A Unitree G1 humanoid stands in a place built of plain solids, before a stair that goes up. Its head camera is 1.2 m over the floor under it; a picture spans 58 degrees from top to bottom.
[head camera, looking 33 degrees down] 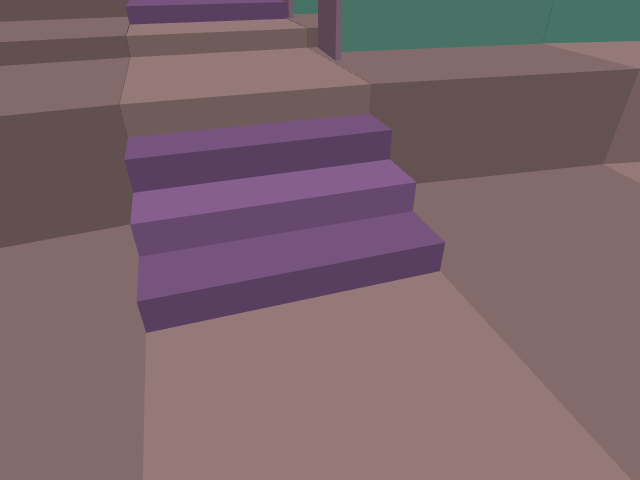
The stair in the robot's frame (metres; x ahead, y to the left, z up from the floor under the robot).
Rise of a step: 0.16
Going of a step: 0.29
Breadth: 1.28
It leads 18 degrees to the left of straight ahead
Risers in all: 4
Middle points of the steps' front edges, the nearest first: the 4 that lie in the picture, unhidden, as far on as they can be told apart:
1.39 0.06 0.16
1.67 0.15 0.32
1.95 0.24 0.47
2.23 0.33 0.63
